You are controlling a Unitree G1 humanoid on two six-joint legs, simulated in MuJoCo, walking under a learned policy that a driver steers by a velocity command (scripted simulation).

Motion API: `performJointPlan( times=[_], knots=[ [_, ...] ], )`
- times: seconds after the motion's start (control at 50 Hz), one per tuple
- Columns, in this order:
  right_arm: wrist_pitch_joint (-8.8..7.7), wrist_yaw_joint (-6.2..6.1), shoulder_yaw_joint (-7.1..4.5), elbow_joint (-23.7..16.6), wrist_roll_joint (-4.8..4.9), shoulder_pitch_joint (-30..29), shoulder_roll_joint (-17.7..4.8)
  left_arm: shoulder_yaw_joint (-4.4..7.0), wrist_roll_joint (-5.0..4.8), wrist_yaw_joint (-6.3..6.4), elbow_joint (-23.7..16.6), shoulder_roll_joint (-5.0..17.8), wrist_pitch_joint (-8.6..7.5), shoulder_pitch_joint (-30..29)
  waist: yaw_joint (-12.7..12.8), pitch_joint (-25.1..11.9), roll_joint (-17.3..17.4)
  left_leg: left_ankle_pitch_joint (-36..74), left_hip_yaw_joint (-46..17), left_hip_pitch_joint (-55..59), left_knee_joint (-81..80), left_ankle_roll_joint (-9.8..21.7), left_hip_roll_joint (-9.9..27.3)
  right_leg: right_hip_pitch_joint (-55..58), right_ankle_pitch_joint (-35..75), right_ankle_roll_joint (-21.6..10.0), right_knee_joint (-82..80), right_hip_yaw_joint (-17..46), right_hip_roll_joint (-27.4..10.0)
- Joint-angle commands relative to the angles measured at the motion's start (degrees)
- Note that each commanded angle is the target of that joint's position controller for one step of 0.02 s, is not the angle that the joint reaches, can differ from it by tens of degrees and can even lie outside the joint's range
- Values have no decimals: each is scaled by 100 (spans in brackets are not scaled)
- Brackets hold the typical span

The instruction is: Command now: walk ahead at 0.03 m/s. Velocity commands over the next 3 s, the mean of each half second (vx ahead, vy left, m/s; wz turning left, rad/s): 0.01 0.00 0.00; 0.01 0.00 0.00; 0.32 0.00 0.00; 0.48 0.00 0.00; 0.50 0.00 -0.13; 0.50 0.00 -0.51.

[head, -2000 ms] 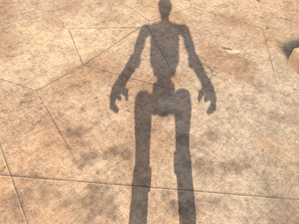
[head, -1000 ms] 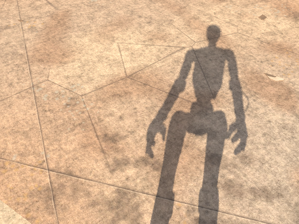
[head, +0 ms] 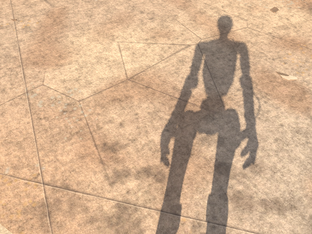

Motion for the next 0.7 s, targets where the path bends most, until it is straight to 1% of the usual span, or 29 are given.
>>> performJointPlan(
  times=[0.02, 0.28, 0.5, 0.7],
  knots=[
    [16, -22, -50, 66, -9, 626, -386, 104, 4, 13, -1, 540, 8, 487, -40, -31, -95, 2435, -138, -339, -79, 153, 472, 465, 3314, -105, -94, 653, -887],
    [4, -6, -25, 120, -38, 599, -350, 123, 7, -17, 48, 518, 75, 401, -4, 172, -80, 1932, -201, -518, -298, 179, 501, 293, 2224, -70, -321, 653, -815],
    [-14, 17, 0, 167, -51, 768, -253, 98, 6, -46, 93, 465, 94, 459, 10, 310, -61, 1425, -240, -723, -393, 206, 476, 64, 1449, -43, -445, 686, -787],
    [-30, 37, 2, 170, -52, 908, -174, 70, 6, -64, 117, 398, 83, 567, 13, 371, -67, 1167, -256, -852, -409, 233, 455, -120, 1040, -25, -493, 717, -780]
  ],
)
